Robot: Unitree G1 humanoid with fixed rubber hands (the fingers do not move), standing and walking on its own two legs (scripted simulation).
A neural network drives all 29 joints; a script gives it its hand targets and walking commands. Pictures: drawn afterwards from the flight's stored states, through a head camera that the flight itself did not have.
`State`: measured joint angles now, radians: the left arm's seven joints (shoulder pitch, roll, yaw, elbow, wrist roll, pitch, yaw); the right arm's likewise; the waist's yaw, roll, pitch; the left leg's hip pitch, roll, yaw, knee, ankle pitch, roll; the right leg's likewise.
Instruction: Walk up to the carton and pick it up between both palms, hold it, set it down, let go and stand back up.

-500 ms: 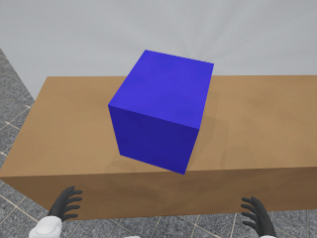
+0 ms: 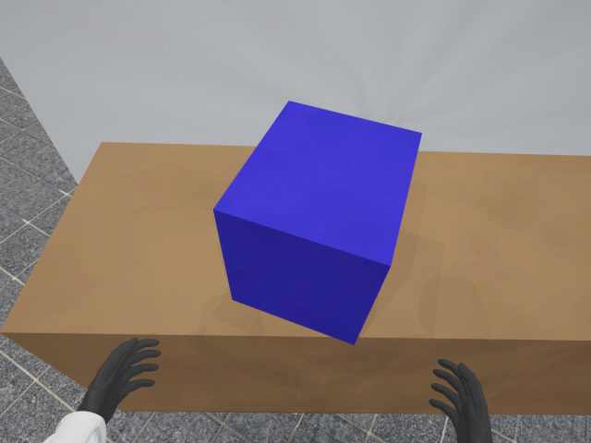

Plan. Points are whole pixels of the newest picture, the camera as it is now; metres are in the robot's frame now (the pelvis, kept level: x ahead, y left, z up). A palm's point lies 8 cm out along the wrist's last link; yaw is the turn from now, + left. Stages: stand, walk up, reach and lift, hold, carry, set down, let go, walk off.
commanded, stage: reach and lift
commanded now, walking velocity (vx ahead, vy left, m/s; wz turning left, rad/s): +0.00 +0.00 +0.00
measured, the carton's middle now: (321, 221) +0.46 +0.01 -0.02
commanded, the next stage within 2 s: none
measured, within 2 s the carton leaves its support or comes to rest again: neither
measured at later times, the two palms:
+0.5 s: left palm (103, 391) +0.16 +0.28 -0.01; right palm (458, 420) +0.15 -0.16 -0.02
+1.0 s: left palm (128, 298) +0.26 +0.26 +0.04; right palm (470, 345) +0.23 -0.18 +0.03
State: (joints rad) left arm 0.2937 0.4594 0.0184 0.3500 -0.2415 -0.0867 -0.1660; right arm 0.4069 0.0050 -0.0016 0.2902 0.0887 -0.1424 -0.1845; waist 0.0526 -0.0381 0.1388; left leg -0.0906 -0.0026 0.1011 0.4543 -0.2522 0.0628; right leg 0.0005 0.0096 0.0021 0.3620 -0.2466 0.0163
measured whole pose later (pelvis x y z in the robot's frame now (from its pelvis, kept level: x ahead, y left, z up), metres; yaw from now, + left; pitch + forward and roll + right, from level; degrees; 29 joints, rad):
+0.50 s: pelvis +0.00 +0.00 +0.00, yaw +1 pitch -6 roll -3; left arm 0.35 0.51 -0.02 0.20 -0.28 -0.22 -0.22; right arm 0.45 0.05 0.06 0.25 0.15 -0.39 -0.27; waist 0.06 -0.02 0.16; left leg -0.14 0.01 0.06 0.54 -0.30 0.06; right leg 0.00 0.03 -0.02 0.37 -0.26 0.02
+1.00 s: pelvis +0.01 +0.00 +0.00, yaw +0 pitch -6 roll -2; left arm 0.05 0.52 -0.01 0.16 -0.34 0.07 -0.16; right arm 0.19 -0.03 0.02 0.01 0.20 0.12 -0.31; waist 0.02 -0.03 0.12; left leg -0.10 0.00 0.09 0.46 -0.26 0.06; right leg 0.00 0.02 0.01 0.34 -0.24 0.02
